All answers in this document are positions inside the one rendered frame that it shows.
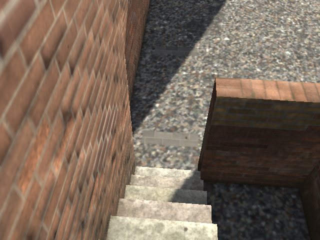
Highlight stairs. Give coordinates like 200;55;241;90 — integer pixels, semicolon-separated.
106;166;218;240

